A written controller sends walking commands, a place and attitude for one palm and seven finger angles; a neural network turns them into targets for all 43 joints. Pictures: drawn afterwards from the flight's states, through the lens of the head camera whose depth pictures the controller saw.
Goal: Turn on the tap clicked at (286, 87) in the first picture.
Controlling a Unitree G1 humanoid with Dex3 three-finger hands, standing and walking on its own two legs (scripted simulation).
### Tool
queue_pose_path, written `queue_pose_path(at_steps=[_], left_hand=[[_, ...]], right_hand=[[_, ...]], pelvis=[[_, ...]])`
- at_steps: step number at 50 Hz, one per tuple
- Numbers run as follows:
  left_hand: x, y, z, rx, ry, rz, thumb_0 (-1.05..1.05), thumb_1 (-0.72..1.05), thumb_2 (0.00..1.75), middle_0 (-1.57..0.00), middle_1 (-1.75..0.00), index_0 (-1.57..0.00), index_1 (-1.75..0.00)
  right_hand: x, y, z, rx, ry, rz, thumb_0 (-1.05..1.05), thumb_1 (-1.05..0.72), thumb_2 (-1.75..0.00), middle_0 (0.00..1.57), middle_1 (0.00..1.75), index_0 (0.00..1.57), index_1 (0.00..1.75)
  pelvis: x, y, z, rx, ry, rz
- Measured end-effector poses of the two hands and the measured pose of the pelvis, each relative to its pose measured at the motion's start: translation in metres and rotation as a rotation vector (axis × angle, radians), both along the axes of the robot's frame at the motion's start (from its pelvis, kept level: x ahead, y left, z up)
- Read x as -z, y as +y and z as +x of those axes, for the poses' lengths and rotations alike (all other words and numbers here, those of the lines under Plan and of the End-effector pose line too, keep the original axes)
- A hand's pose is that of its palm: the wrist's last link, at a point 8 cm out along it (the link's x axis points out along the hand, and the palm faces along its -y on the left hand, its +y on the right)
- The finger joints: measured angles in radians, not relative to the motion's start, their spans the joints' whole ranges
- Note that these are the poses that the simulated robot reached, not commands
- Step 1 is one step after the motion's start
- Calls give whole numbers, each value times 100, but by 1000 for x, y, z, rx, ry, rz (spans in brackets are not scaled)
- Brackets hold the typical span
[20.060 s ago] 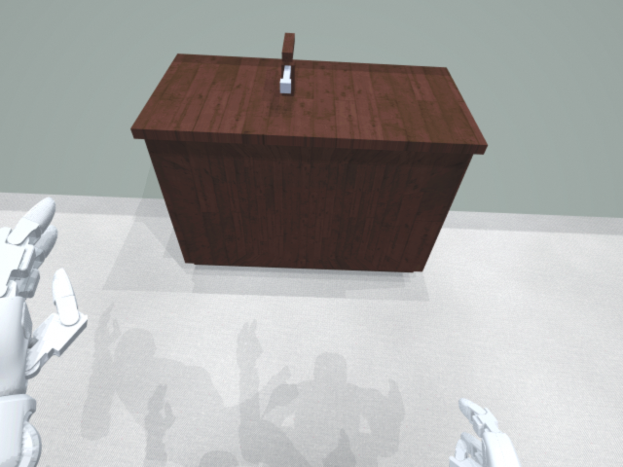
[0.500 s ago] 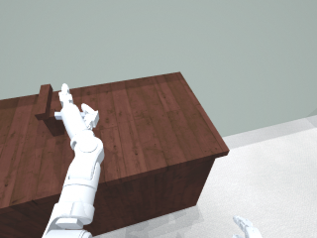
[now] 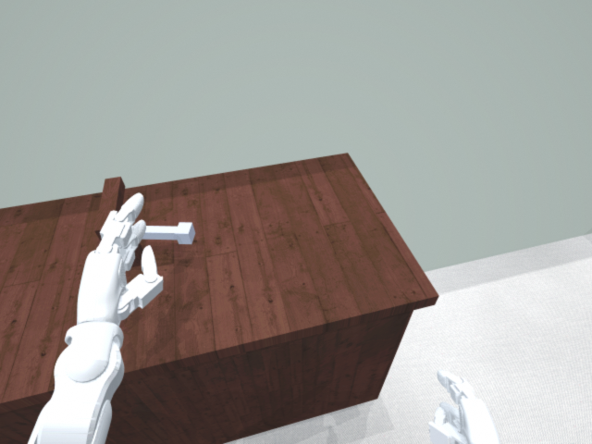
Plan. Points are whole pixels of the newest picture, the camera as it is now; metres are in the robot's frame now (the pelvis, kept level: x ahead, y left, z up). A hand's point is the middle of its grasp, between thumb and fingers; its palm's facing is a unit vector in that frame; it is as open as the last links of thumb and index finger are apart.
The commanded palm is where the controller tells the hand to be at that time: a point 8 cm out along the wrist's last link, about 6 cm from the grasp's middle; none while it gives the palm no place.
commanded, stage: draw the hand back beside the body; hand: left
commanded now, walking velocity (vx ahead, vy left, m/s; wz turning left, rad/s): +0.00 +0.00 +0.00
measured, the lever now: (185, 233) +0.45 +0.25 +0.01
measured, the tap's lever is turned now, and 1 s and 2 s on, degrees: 73 73 73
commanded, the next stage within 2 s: step back with the hand held close in 0.86 s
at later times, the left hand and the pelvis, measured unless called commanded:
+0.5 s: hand (103, 303) +0.22 +0.23 +0.15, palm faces +0.35 -0.87 -0.34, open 7.5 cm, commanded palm +0.17 +0.28 +0.17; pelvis +0.01 +0.00 +0.00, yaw +0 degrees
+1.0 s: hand (84, 314) +0.20 +0.24 +0.16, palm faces +0.39 -0.85 -0.35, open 7.4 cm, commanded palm +0.16 +0.28 +0.18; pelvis +0.00 +0.00 +0.00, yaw +1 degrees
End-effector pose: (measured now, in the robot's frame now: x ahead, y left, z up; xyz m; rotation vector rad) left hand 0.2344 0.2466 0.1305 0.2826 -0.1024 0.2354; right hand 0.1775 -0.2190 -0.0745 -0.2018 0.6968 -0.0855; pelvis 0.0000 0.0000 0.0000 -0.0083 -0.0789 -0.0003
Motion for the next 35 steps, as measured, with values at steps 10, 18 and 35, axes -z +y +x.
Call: queue_pose_path(at_steps=[10,18,35], left_hand=[[-14,16,-24,-45,-23,32,2,89,90,-19,-25,-19,-25],[-23,23,-42,-80,-39,61,2,89,90,-20,-27,-20,-27],[-43,34,-79,-143,-81,143,2,89,90,-21,-30,-21,-30]], right_hand=[[-4,20,13,-55,-28,25,1,-90,-90,20,30,20,30],[0,17,12,-65,-2,8,1,-90,-90,20,30,20,30],[-2,6,18,-56,-37,-14,1,-90,-90,20,30,20,30]], pelvis=[[-2,3,3,-2,-6,-2],[-2,3,5,-7,-5,-2],[0,1,7,-17,-4,-8]])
